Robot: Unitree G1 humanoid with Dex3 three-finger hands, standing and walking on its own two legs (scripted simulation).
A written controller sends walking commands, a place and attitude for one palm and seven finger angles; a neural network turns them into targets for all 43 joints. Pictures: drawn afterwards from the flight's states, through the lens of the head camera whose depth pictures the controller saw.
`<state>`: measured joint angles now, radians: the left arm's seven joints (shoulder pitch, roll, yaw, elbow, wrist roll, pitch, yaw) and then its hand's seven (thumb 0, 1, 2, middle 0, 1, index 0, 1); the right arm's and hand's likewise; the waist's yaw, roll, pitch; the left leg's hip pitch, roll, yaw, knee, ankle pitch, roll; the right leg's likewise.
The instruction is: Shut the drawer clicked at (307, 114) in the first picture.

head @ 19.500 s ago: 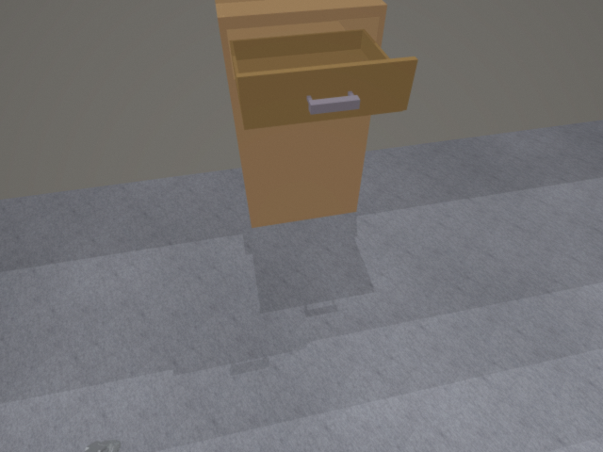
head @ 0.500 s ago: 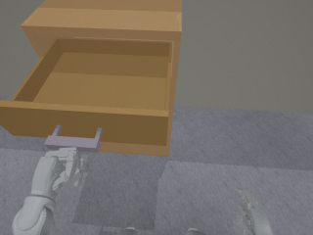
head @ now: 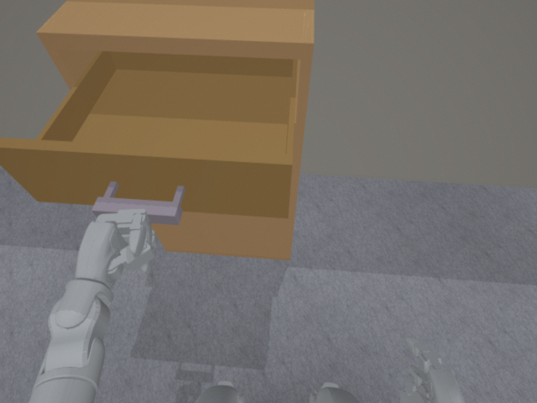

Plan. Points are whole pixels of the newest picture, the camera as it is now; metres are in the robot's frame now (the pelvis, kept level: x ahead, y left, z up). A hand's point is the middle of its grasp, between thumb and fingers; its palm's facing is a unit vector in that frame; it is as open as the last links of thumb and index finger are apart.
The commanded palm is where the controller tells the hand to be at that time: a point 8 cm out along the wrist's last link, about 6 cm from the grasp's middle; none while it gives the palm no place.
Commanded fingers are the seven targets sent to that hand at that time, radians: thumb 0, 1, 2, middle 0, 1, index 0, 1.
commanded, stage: push the drawer shut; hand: left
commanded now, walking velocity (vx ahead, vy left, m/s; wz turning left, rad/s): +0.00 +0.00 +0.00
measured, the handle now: (142, 200) +0.40 +0.21 +0.06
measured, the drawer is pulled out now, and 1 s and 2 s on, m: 0.25 0.13 0.00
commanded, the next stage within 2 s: none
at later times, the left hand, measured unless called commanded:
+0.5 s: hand (160, 210) +0.38 +0.19 +0.05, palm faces -0.05 -1.00 -0.06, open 3.0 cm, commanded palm +0.37 +0.23 +0.06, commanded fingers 0.00 0.90 0.90 -1.40 -1.60 -1.40 -1.60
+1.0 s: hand (170, 179) +0.44 +0.18 +0.06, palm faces -0.06 -1.00 -0.04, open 3.2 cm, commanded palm +0.43 +0.23 +0.06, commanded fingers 0.00 0.90 0.90 -1.40 -1.60 -1.40 -1.60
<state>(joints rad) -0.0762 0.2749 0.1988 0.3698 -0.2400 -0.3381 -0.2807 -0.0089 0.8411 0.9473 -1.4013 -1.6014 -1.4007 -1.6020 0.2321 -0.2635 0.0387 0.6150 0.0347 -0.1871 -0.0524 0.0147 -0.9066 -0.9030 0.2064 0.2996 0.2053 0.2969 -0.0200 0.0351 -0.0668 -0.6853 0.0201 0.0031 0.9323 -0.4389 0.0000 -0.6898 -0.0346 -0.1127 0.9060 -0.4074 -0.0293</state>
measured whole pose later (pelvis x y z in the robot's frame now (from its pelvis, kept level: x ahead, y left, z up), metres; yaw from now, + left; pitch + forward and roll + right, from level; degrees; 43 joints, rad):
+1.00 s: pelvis +0.00 +0.01 +0.00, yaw -2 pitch +15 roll -1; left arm -0.60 0.38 0.32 0.94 -0.16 -0.42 -0.28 0.01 0.84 0.92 -1.40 -1.60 -1.40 -1.60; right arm 0.32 -0.27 0.03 0.64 0.02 -0.03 -0.02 0.01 -0.91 -0.90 0.21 0.30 0.20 0.30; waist -0.09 0.01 -0.08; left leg -0.77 0.04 0.03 0.94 -0.44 0.01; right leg -0.78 -0.02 -0.08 0.90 -0.39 -0.02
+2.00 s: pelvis +0.01 +0.02 -0.02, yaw -4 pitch +24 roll -4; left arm -1.05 0.60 0.43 1.28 -0.02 -0.37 -0.23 0.02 0.82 0.92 -1.40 -1.60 -1.40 -1.60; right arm 0.41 -0.27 0.06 0.63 -0.04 0.06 0.01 0.01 -0.91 -0.90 0.21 0.30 0.21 0.30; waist -0.23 0.03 -0.08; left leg -0.99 0.06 0.02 1.04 -0.48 0.03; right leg -0.98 0.01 -0.09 0.94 -0.39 -0.01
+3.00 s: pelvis +0.02 +0.03 -0.01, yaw -5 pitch +23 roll -3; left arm -0.89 0.53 0.44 1.13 -0.06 -0.35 -0.22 0.02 0.88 0.90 -1.40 -1.60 -1.40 -1.60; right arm 0.45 -0.27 0.06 0.59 -0.03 0.09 0.04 0.01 -0.91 -0.90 0.21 0.30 0.21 0.30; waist -0.20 0.04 -0.10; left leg -0.92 0.06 0.05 1.00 -0.48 0.04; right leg -0.92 0.02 -0.06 0.89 -0.37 0.00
